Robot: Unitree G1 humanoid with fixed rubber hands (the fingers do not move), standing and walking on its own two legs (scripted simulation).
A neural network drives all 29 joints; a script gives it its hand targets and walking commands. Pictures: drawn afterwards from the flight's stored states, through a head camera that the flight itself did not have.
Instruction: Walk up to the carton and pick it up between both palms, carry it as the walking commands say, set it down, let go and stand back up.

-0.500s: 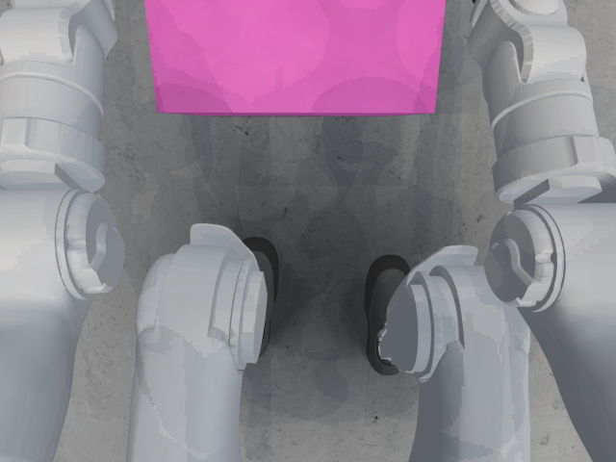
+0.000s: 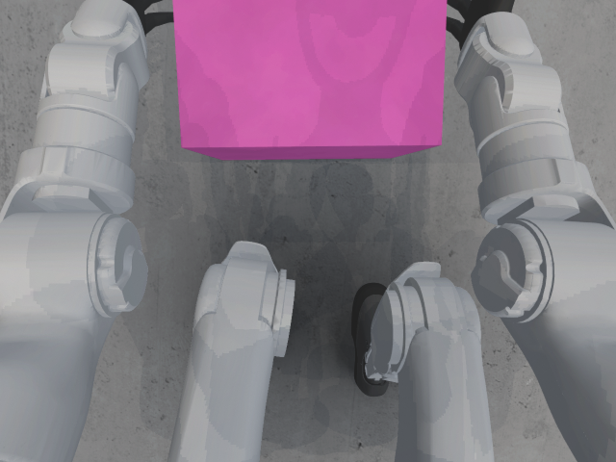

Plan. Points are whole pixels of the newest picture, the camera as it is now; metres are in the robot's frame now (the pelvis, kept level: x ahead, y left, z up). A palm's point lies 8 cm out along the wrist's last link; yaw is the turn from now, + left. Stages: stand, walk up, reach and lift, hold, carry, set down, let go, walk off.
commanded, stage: reach and lift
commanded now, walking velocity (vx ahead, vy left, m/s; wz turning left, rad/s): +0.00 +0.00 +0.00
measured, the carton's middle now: (307, 29) +0.57 +0.08 -0.21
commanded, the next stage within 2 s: none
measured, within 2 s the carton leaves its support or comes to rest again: neither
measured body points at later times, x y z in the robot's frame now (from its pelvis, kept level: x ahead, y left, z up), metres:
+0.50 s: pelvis +0.01 +0.00 +0.04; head +0.34 +0.06 +0.34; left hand +0.54 +0.25 -0.08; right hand +0.59 -0.09 -0.06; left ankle +0.10 +0.11 -0.35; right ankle +0.10 -0.12 -0.35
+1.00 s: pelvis +0.00 +0.00 +0.09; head +0.30 +0.06 +0.42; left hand +0.52 +0.25 -0.01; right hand +0.56 -0.09 +0.01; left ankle +0.10 +0.11 -0.35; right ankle +0.10 -0.12 -0.35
